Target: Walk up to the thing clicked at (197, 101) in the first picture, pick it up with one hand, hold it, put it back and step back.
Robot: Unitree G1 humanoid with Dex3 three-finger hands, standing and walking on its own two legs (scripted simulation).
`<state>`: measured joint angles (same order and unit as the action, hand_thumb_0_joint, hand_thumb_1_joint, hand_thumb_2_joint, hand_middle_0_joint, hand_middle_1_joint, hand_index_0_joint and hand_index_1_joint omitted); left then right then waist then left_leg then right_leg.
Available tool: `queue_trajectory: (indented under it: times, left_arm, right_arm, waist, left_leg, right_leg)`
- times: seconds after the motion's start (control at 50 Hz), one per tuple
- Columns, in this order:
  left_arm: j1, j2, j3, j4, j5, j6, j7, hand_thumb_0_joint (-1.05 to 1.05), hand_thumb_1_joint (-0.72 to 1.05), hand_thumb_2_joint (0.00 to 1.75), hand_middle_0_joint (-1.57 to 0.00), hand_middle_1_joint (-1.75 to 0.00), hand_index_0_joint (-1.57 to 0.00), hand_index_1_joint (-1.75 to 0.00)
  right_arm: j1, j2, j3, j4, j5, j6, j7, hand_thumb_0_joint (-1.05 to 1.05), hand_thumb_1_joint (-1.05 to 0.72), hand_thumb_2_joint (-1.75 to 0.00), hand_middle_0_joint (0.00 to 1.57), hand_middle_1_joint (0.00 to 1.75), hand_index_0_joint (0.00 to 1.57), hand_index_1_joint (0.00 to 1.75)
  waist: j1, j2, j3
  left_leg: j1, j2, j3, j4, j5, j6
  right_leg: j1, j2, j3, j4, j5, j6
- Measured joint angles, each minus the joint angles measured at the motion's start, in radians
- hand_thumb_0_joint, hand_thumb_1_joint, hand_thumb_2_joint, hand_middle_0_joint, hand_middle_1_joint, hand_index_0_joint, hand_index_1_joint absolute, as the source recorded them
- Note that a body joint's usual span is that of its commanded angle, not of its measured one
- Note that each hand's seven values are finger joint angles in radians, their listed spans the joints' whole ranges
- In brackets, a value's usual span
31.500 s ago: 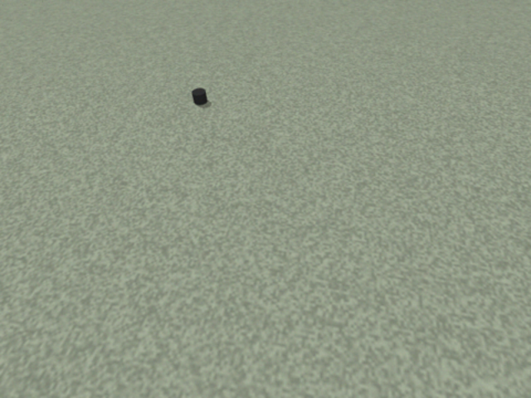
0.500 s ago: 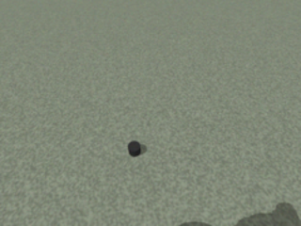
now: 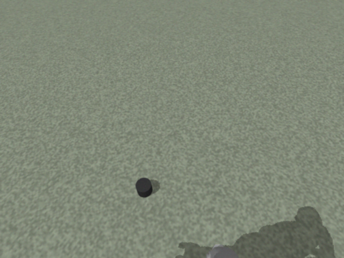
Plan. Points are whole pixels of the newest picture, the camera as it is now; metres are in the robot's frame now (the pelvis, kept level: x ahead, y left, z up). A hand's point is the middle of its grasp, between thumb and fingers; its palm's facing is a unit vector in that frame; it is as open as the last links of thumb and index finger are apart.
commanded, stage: walk up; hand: left
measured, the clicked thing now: (144, 187) +0.62 +0.21 -0.73
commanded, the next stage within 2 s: none
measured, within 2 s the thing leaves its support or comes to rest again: neither
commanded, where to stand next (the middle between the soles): +0.24 -0.02 m, yaw -1 degrees
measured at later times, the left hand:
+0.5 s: hand (93, 245) +0.20 +0.24 -0.16, palm faces +0.00 -0.93 -0.38, open 7.4 cm
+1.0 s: hand (93, 226) +0.24 +0.25 -0.15, palm faces -0.01 -0.90 -0.44, open 7.4 cm
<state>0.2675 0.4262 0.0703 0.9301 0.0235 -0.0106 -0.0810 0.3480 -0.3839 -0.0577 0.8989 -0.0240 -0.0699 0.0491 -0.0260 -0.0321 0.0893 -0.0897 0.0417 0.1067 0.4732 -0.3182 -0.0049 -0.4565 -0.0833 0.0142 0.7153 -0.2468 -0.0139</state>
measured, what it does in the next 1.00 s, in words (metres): walks ahead: right foot, then left foot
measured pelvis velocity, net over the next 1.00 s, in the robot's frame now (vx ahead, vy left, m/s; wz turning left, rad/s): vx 0.16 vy -0.03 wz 0.01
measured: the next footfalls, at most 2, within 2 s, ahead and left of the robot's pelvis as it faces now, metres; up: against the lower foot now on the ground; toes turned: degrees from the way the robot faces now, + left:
right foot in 0.08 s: +0.19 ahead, -0.17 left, +0.00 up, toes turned -1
left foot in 0.48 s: +0.29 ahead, +0.10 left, +0.00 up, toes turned +2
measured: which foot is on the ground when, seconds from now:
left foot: down 0.00-0.12, up 0.14-0.46, down 0.48-1.00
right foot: up 0.00-0.06, down 0.08-1.00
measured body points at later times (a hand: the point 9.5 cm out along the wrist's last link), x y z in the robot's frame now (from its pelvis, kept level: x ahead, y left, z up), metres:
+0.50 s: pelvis +0.16 -0.03 -0.02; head +0.20 -0.02 +0.43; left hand +0.20 +0.29 -0.14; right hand +0.26 -0.34 -0.13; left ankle +0.25 +0.10 -0.74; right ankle +0.13 -0.14 -0.73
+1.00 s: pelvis +0.16 -0.03 -0.01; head +0.18 -0.05 +0.44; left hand +0.24 +0.30 -0.12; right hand +0.28 -0.34 -0.14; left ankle +0.25 +0.09 -0.73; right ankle +0.15 -0.17 -0.73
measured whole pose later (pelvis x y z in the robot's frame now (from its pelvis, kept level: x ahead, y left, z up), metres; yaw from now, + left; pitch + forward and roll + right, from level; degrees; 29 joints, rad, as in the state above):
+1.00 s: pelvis +0.16 -0.03 -0.01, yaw +0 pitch -3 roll +0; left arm 0.16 0.41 0.02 1.00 0.01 -0.02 0.01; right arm 0.09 -0.39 -0.03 0.99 -0.01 0.03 0.04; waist 0.01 0.04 0.10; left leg -0.37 0.03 0.01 0.61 -0.19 -0.01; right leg -0.23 -0.04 -0.01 0.65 -0.38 0.02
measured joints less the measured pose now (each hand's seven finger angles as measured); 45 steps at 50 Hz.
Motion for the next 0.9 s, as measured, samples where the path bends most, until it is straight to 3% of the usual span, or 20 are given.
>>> queue_trajectory:
  times: [0.08,0.12,0.18,0.24,0.38,0.48,0.52,0.6,0.68,0.72,0.76,0.82,0.86,0.9]
  left_arm:
    - [-0.01,-0.004,0.007,-0.015,0.002,-0.014,-0.002,0.01,0.9,0.9,-0.2,-0.3,-0.21,-0.29]
    - [-0.025,-0.021,0.011,-0.028,0.004,-0.034,0.008,0.01,0.9,0.9,-0.2,-0.3,-0.21,-0.29]
    - [-0.018,-0.031,0.005,-0.066,-0.01,-0.058,0.022,0.01,0.9,0.89,-0.2,-0.3,-0.21,-0.29]
    - [0.01,-0.05,-0.009,-0.081,-0.024,-0.059,0.036,0.0,0.9,0.89,-0.2,-0.3,-0.21,-0.29]
    - [0.067,-0.046,-0.028,-0.091,-0.015,-0.051,0.057,0.01,0.9,0.89,-0.21,-0.3,-0.21,-0.3]
    - [0.049,-0.026,-0.043,-0.089,-0.025,-0.028,0.076,0.01,0.9,0.89,-0.21,-0.3,-0.21,-0.3]
    - [0.009,-0.019,-0.042,-0.072,-0.041,-0.01,0.086,0.01,0.9,0.89,-0.2,-0.3,-0.21,-0.3]
    - [-0.044,-0.03,-0.055,-0.052,-0.05,0.011,0.096,0.01,0.9,0.89,-0.2,-0.3,-0.21,-0.29]
    - [-0.066,-0.035,-0.058,-0.024,-0.046,0.004,0.091,0.01,0.9,0.89,-0.2,-0.3,-0.21,-0.29]
    - [-0.078,-0.045,-0.056,-0.002,-0.037,-0.005,0.096,0.01,0.9,0.89,-0.2,-0.3,-0.21,-0.29]
    - [-0.075,-0.053,-0.059,0.014,-0.023,-0.012,0.098,0.01,0.9,0.89,-0.2,-0.3,-0.21,-0.29]
    - [-0.066,-0.043,-0.062,0.031,-0.012,-0.01,0.097,0.01,0.9,0.89,-0.2,-0.3,-0.21,-0.3]
    - [-0.071,-0.041,-0.06,0.046,-0.011,-0.008,0.098,0.01,0.9,0.89,-0.21,-0.3,-0.21,-0.3]
    - [-0.087,-0.036,-0.055,0.059,-0.013,-0.006,0.098,0.01,0.9,0.89,-0.21,-0.3,-0.21,-0.3]
  right_arm:
    - [0.015,-0.021,-0.001,-0.013,0.0,0.013,-0.003,0.01,-0.9,-0.9,0.2,0.3,0.2,0.3]
    - [0.007,-0.035,-0.003,-0.01,0.002,0.025,-0.011,0.01,-0.9,-0.9,0.2,0.3,0.2,0.3]
    - [-0.021,-0.026,0.012,-0.008,0.006,0.038,-0.02,0.01,-0.9,-0.9,0.2,0.3,0.2,0.3]
    - [-0.055,-0.031,0.015,-0.023,0.019,0.034,-0.02,0.01,-0.9,-0.9,0.2,0.3,0.2,0.3]
    - [-0.105,-0.033,0.007,-0.068,0.015,0.038,-0.012,0.01,-0.91,-0.9,0.2,0.3,0.2,0.3]
    - [-0.131,-0.017,0.01,-0.046,0.011,0.035,-0.026,0.0,-0.91,-0.9,0.2,0.3,0.2,0.3]
    - [-0.153,0.007,0.014,-0.033,0.006,0.037,-0.035,0.0,-0.91,-0.9,0.2,0.3,0.2,0.3]
    - [-0.197,0.034,0.043,-0.032,0.013,0.049,-0.039,0.01,-0.9,-0.9,0.2,0.3,0.2,0.3]
    - [-0.239,0.042,0.059,-0.036,0.014,0.063,-0.038,0.01,-0.9,-0.9,0.2,0.3,0.2,0.3]
    - [-0.264,0.033,0.058,-0.029,0.02,0.076,-0.035,0.01,-0.9,-0.9,0.2,0.3,0.2,0.3]
    - [-0.276,0.028,0.052,-0.017,0.027,0.091,-0.034,0.01,-0.9,-0.9,0.2,0.3,0.2,0.3]
    - [-0.279,0.022,0.043,0.001,0.023,0.1,-0.028,0.01,-0.9,-0.9,0.2,0.3,0.2,0.3]
    - [-0.277,0.005,0.035,0.017,0.024,0.094,-0.023,0.01,-0.9,-0.9,0.2,0.3,0.2,0.3]
    - [-0.274,-0.004,0.027,0.04,0.022,0.092,-0.022,0.01,-0.9,-0.9,0.2,0.3,0.2,0.3]
  waist:
    - [-0.002,0.033,-0.021]
    - [0.0,0.091,-0.006]
    - [0.033,0.075,0.006]
    - [0.049,0.075,0.011]
    - [0.061,0.072,0.023]
    - [0.068,0.044,0.042]
    - [0.067,0.001,0.062]
    - [0.06,-0.004,0.073]
    - [0.054,0.009,0.05]
    - [0.052,0.042,0.05]
    - [0.047,0.071,0.036]
    - [0.049,0.061,0.013]
    - [0.04,0.075,0.012]
    - [0.039,0.078,0.017]
  left_leg:
    - [0.006,0.024,-0.002,0.083,-0.099,-0.024]
    - [-0.037,0.073,-0.044,0.236,-0.139,0.013]
    - [-0.166,0.012,-0.096,0.537,-0.173,0.03]
    - [-0.283,-0.014,-0.112,0.646,-0.134,0.035]
    - [-0.391,0.021,-0.113,0.393,0.004,0.005]
    - [-0.307,0.001,-0.086,0.14,0.159,0.015]
    - [-0.303,-0.028,-0.077,0.16,0.119,0.012]
    - [-0.304,-0.012,-0.081,0.179,0.102,0.016]
    - [-0.32,0.003,-0.081,0.198,0.091,0.004]
    - [-0.327,0.021,-0.094,0.231,0.076,-0.005]
    - [-0.327,0.028,-0.111,0.233,0.073,-0.006]
    - [-0.317,-0.006,-0.102,0.229,0.004,0.009]
    - [-0.301,-0.006,-0.1,0.192,0.115,0.007]
    - [-0.293,-0.011,-0.098,0.184,0.111,-0.003]
  right_leg:
    - [0.072,0.012,-0.029,-0.096,0.049,-0.008]
    - [0.092,0.051,-0.068,-0.06,0.016,-0.002]
    - [0.121,0.046,-0.059,-0.042,-0.034,-0.015]
    - [0.183,0.049,-0.053,-0.117,-0.024,-0.021]
    - [0.261,0.078,-0.062,-0.189,-0.045,-0.022]
    - [0.237,0.075,-0.075,-0.053,-0.156,-0.004]
    - [0.204,0.05,-0.053,0.043,-0.181,-0.008]
    - [0.155,0.076,-0.013,0.154,-0.331,-0.018]
    - [0.181,0.06,-0.017,0.029,-0.226,-0.013]
    - [0.209,0.074,-0.03,-0.033,-0.135,0.015]
    - [0.218,0.084,-0.043,-0.041,-0.137,0.025]
    - [0.207,0.057,-0.026,-0.018,-0.155,0.025]
    - [0.212,0.054,-0.029,-0.014,-0.158,0.031]
    - [0.218,0.048,-0.028,-0.018,-0.156,0.036]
